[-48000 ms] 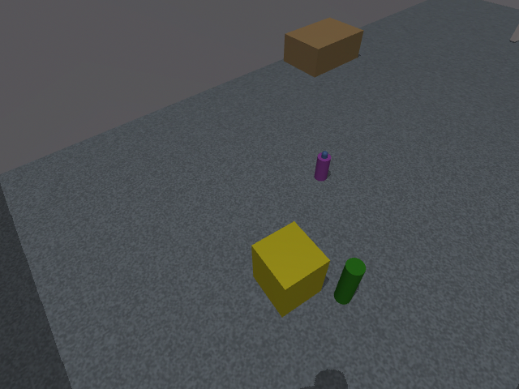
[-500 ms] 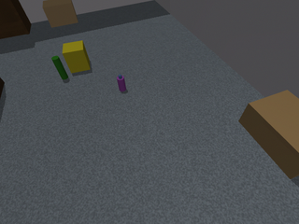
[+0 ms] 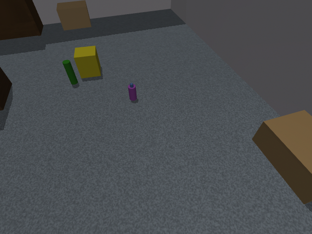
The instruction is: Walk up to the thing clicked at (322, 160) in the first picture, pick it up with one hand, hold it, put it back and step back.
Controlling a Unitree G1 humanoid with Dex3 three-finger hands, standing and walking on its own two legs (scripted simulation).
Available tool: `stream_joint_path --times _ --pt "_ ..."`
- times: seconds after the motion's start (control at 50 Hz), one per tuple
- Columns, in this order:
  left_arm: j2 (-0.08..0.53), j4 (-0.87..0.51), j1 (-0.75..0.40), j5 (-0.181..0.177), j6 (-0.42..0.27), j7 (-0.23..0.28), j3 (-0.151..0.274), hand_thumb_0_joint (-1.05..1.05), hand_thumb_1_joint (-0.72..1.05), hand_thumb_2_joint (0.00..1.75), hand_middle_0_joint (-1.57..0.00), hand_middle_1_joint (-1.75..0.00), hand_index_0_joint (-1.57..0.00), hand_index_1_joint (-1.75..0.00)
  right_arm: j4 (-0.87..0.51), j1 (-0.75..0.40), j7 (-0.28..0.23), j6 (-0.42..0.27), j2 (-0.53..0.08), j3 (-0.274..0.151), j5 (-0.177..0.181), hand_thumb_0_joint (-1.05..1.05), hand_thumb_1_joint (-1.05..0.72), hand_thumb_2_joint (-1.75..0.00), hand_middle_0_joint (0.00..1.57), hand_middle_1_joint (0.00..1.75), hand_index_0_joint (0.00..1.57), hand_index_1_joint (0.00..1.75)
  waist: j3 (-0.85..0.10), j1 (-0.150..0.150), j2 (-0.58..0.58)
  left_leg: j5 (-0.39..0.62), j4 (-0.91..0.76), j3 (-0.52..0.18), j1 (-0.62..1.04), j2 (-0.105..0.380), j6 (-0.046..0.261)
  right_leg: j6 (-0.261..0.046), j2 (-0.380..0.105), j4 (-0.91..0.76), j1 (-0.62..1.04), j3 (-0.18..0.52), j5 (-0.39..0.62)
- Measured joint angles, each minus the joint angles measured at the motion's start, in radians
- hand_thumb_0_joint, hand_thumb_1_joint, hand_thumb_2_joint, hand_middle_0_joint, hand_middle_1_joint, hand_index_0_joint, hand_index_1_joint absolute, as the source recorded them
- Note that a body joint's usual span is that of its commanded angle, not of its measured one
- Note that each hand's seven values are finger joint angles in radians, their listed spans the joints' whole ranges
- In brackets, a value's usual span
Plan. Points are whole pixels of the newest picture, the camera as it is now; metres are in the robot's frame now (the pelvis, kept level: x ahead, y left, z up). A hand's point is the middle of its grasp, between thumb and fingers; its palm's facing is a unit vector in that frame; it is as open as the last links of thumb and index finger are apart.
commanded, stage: stand
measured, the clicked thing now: (132, 91) +1.42 +0.18 -0.69
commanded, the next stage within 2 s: none
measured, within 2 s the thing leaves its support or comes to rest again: neither
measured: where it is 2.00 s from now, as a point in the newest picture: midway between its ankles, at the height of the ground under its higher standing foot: outside the picture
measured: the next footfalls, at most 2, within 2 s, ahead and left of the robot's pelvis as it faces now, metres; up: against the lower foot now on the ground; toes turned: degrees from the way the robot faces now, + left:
none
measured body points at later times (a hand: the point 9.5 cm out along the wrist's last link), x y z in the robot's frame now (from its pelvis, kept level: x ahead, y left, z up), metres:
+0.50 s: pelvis +0.00 -0.01 +0.00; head +0.01 -0.02 +0.45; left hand +0.07 +0.29 -0.13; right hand +0.08 -0.31 -0.14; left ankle -0.02 +0.13 -0.74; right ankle +0.04 -0.14 -0.74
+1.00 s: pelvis +0.00 -0.02 +0.00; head +0.01 -0.02 +0.45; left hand +0.07 +0.28 -0.13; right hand +0.07 -0.32 -0.14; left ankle -0.02 +0.13 -0.74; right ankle +0.04 -0.14 -0.74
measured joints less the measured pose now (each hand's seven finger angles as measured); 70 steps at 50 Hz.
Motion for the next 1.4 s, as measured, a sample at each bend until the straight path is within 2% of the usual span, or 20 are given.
stream_joint_path --times 0.22,0.64,1.4 --pt "0.001 0.011 0.027 0.003 -0.005 0.001 0.001 0.0 0.9 0.9 -0.21 -0.3 -0.2 -0.3 -0.002 -0.009 0.005 0.006 0.0 -0.005 -0.001 0.0 -0.91 -0.9 0.2 0.3 0.2 0.3 0.007 0.011 0.019 0.014 -0.02 -0.013 0.003 0.007 -0.009 -0.008 0.006 -0.018 0.007 -0.014 0.009" --pt "-0.006 -0.003 0.011 0.0 -0.004 -0.002 0.002 0.0 0.9 0.9 -0.21 -0.3 -0.2 -0.3 0.017 0.044 0.003 0.009 -0.005 -0.008 -0.003 0.0 -0.91 -0.9 0.2 0.3 0.2 0.3 -0.001 -0.002 0.019 0.027 -0.031 -0.028 0.009 0.017 -0.021 -0.021 0.013 -0.023 0.015 -0.03 0.013" --pt "0.002 -0.007 0.027 0.0 -0.001 -0.006 0.0 0.0 0.9 0.9 -0.21 -0.3 -0.2 -0.3 0.002 0.05 0.001 0.001 -0.007 0.004 0.001 0.0 -0.91 -0.9 0.2 0.3 0.2 0.3 0.0 0.009 0.017 0.028 -0.047 -0.034 0.021 0.014 -0.022 -0.023 0.01 -0.025 0.023 -0.037 0.005"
